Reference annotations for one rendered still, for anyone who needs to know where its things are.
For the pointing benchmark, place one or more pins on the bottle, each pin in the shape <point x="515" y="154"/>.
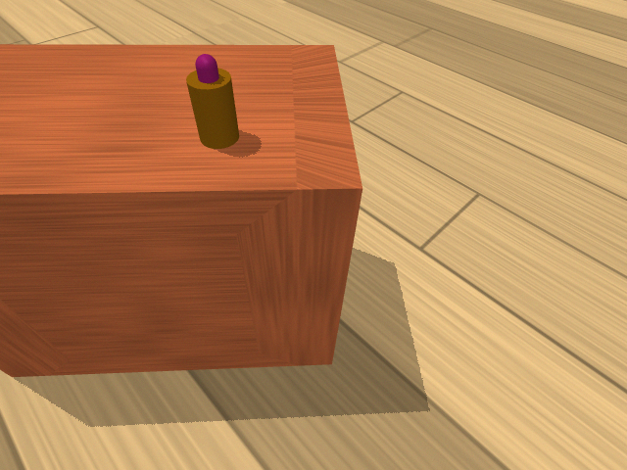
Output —
<point x="212" y="99"/>

